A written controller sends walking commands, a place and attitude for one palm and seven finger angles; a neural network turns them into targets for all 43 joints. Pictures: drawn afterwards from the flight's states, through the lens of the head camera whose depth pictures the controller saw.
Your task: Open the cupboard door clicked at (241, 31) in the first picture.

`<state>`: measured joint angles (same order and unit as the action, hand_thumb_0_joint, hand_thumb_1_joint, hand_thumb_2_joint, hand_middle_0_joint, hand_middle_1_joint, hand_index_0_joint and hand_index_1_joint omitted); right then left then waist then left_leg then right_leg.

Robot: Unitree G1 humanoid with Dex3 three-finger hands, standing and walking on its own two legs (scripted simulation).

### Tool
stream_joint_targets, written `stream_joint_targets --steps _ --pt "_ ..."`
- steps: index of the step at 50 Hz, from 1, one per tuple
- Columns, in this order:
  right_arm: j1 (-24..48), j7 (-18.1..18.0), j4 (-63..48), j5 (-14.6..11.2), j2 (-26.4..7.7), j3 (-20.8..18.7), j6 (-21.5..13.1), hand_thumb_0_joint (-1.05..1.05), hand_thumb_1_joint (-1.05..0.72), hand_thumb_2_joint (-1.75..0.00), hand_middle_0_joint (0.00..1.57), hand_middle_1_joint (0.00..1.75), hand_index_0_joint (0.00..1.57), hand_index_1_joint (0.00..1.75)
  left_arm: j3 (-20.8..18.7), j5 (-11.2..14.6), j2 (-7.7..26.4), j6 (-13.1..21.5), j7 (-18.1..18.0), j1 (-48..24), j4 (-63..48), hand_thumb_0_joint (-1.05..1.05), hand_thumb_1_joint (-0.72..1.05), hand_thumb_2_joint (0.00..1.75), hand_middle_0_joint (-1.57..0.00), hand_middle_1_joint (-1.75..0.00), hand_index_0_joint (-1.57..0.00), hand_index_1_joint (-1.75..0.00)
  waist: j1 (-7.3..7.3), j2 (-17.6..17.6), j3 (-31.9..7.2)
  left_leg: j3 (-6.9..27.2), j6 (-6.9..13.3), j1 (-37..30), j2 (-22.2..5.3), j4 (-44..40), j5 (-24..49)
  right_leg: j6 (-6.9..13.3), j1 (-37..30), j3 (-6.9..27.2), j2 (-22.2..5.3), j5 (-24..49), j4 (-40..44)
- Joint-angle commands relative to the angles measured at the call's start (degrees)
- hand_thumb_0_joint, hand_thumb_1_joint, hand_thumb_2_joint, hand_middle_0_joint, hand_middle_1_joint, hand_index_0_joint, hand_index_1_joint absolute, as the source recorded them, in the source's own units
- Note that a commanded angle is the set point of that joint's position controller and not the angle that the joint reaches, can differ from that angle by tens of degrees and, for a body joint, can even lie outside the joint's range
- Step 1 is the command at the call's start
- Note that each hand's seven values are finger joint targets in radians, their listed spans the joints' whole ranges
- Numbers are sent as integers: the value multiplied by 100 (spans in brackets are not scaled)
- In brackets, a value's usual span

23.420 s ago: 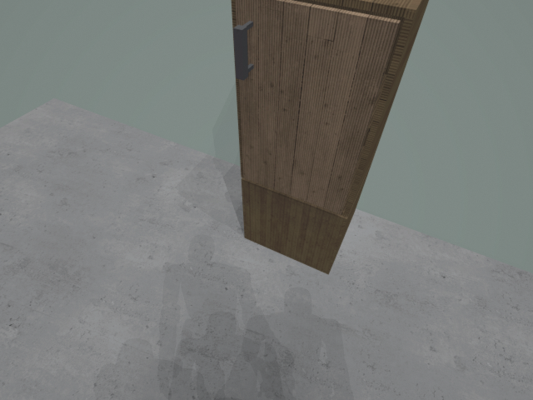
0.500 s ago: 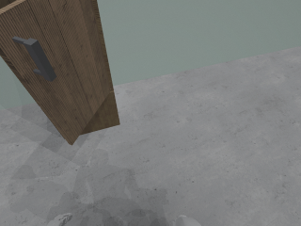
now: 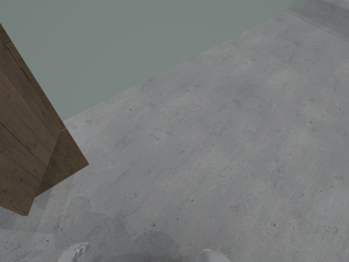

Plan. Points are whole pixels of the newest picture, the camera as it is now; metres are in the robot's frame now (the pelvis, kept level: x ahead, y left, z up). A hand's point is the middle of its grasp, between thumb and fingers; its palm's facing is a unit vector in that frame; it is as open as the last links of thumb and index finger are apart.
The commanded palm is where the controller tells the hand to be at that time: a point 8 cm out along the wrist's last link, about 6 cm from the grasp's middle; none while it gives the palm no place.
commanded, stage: walk to a spot facing it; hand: left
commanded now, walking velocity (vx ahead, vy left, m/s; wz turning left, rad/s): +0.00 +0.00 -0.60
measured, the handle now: out of the picture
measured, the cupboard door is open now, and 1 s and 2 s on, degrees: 50 50 50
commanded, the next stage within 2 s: turn to face it in 1.60 s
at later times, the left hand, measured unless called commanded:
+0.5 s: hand (111, 239) +0.18 +0.18 -0.18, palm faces -0.29 -0.94 -0.18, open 7.4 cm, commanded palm none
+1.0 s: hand (196, 164) +0.41 -0.05 -0.16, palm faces -0.59 -0.78 -0.21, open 7.4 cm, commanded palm none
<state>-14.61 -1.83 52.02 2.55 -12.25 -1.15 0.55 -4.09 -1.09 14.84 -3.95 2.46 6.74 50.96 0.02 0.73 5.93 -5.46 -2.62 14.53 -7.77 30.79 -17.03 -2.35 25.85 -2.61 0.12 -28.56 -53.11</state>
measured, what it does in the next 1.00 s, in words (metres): walks ahead, turning right: right foot, then left foot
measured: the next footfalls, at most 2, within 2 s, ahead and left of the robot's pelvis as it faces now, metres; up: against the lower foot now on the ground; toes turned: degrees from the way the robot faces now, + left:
right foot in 0.10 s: +0.03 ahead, -0.13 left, +0.00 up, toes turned -7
left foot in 0.40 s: +0.13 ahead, +0.10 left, +0.00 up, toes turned -12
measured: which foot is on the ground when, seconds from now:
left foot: down 0.00-0.10, up 0.12-0.38, down 0.40-0.80, up 0.82-1.00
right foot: up 0.00-0.08, down 0.10-0.40, up 0.42-0.78, down 0.80-1.00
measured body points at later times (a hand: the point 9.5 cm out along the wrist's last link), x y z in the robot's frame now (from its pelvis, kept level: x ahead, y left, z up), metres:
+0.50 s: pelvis +0.08 +0.00 +0.00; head +0.12 +0.00 +0.45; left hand +0.20 +0.23 -0.16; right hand +0.07 -0.27 -0.13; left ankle +0.09 +0.11 -0.74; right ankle +0.00 -0.12 -0.67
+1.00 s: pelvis +0.22 -0.15 +0.00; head +0.27 -0.19 +0.45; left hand +0.45 -0.01 -0.14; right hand +0.11 -0.37 -0.15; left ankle +0.32 -0.01 -0.66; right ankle +0.20 -0.21 -0.74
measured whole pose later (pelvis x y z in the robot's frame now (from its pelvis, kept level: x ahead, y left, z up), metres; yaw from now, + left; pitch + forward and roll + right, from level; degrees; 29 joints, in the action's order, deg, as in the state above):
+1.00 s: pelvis +0.22 -0.15 +0.00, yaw -35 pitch +2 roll +1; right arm -13.7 0.1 55.3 1.7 -11.1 -2.0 -0.6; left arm -3.0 -1.3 11.9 1.9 1.2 8.2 54.6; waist 2.8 1.1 5.5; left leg -3.8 -3.8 30.0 -8.6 60.4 -19.9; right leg 5.1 16.3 -3.1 2.6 -13.2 -27.8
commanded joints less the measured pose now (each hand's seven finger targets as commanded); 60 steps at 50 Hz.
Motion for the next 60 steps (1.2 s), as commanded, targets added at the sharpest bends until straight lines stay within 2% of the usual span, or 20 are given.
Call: stream_joint_targets --steps 1,3,4,5,8,15,18,19,20,21,23,27,35,38,39,40,41,46,57,60 --pt "-265 -38 -325 -49 -1359 -416 -76 0 -90 -90 20 30 20 30 -73 37 317 200 1 69 -468 0 90 90 -20 -30 -20 -30 111 -1313 -934 224 608 -761 -1005 -244 3001 110 -770 -355 106 599 1564" --pt "-66 1 -416 -138 -1258 -440 -39 0 -90 -90 20 30 20 30 -178 14 640 259 -56 654 -276 0 90 90 -20 -30 -20 -30 -193 -652 -976 -88 192 131 -737 667 1863 329 -2037 87 -174 2210 2828" --pt "68 39 -639 -214 -791 -364 -20 0 -90 -90 20 30 20 30 -309 -68 1336 320 -162 944 -190 0 90 90 -20 -30 -20 -30 -309 1205 -997 -633 -172 1472 54 1879 -226 859 -2808 2185 -1629 3667 3390" --pt "520 18 -796 -227 -706 -300 30 0 -90 -90 20 30 20 30 -377 7 1633 308 -242 1254 -91 0 90 90 -20 -30 -20 -30 -626 1575 -906 -9 -168 1906 343 2970 -2180 1526 -2523 2954 -2339 4698 3430" --pt "526 35 -664 -193 -707 -334 45 0 -90 -90 20 30 20 30 -309 -21 1092 280 -324 528 -265 0 90 90 -20 -30 -20 -30 -204 1318 -655 516 -166 2179 157 3363 -1292 1474 -2148 2434 -1501 3270 3323" --pt "603 209 -647 -182 -507 -339 -75 0 -90 -90 20 30 20 30 -311 -57 1150 397 -236 535 -184 0 90 90 -20 -30 -20 -30 -159 990 -596 183 -120 863 558 1284 -833 1363 -1380 2494 -1152 784 3596" --pt "-211 139 -358 -162 -664 -366 -187 0 -90 -90 20 30 20 30 -276 -20 910 403 -162 139 -266 0 90 90 -20 -30 -20 -30 363 535 -426 26 -75 -1118 651 -306 -58 952 158 2214 -633 -230 3165" --pt "-691 59 -220 -129 -1025 -443 -233 0 -90 -90 20 30 20 30 -186 -7 567 405 -120 149 -352 0 90 90 -20 -30 -20 -30 579 -646 -588 876 130 -1965 -74 -934 -936 667 1008 1725 -105 -531 2177" --pt "-1341 9 -110 21 -1681 -568 -290 0 -90 -90 20 30 20 30 -115 64 210 400 -75 48 -528 0 90 90 -20 -30 -20 -30 845 -2446 -818 3238 744 -2343 -1854 -1891 -2357 287 1898 513 610 -927 36" --pt "-1375 -35 -94 0 -1737 -537 -293 0 -90 -90 20 30 20 30 -169 2 431 430 -40 -410 -709 0 90 90 -20 -30 -20 -30 823 -1660 -477 3783 1182 -1786 -2432 -2362 -2560 290 2055 736 6 -573 -794" --pt "-902 18 -302 25 -1367 -431 -391 0 -90 -90 20 30 20 30 -227 -95 339 502 81 -431 -628 0 90 90 -20 -30 -20 -30 488 -432 -185 2874 1164 -962 -1867 -2223 -1447 262 1784 574 -304 276 -1470" --pt "-881 -11 -92 -47 -854 -236 -489 0 -90 -90 20 30 20 30 -89 -72 21 383 201 -227 -390 0 90 90 -20 -30 -20 -30 209 -1067 -264 506 608 -1416 -994 -1679 1782 126 1729 102 -429 1289 -1145" --pt "-1255 45 199 14 -940 -239 -426 0 -90 -90 20 30 20 30 -14 -37 61 352 236 -946 -515 0 90 90 -20 -30 -20 -30 313 -1114 -175 -519 636 -1343 -1214 -1499 2248 348 503 -515 -257 1447 1191" --pt "-953 56 163 -44 -1113 -230 -390 0 -90 -90 20 30 20 30 -133 -51 384 420 164 391 -101 0 90 90 -20 -30 -20 -30 -437 -574 -664 -908 433 -635 -1055 384 3652 703 -1797 -728 170 1322 1863" --pt "-697 132 32 -140 -940 -189 -404 0 -90 -90 20 30 20 30 -265 -94 880 495 80 1496 217 0 90 90 -20 -30 -20 -30 -971 235 -1271 -1221 176 685 -643 2042 2925 1086 -3603 269 -446 828 2274" --pt "-510 161 -297 -276 -505 -103 -428 0 -90 -90 20 30 20 30 -478 -62 1643 549 -44 2298 356 0 90 90 -20 -30 -20 -30 -1195 1714 -1889 -890 -150 2422 471 4391 -1614 1869 -4491 3727 -2350 779 3413" --pt "-61 134 -369 -262 -752 -158 -418 0 -90 -90 20 30 20 30 -474 86 1691 525 -131 2013 376 0 90 90 -20 -30 -20 -30 -1011 1188 -1510 327 31 2963 169 5048 -1684 1910 -4004 3965 -2422 621 3849" --pt "-400 156 54 -93 -433 -207 -209 0 -90 -90 20 30 20 30 -152 -11 615 661 -241 281 -75 0 90 90 -20 -30 -20 -30 142 531 -601 404 -129 1524 -260 3393 -388 1398 -1004 1593 -1472 1658 4092" --pt "1006 304 -327 -128 -267 -241 -360 0 -90 -90 20 30 20 30 -149 20 559 814 -209 1248 567 0 90 90 -20 -30 -20 -30 -215 576 -383 141 -15 1442 331 607 403 1293 -2333 1584 -1252 3252 3734" --pt "334 230 -22 -92 -421 -282 -430 0 -90 -90 20 30 20 30 -125 58 510 826 -230 1159 620 0 90 90 -20 -30 -20 -30 219 330 -571 -79 175 -182 580 -372 776 997 -1825 1170 -900 4248 2725"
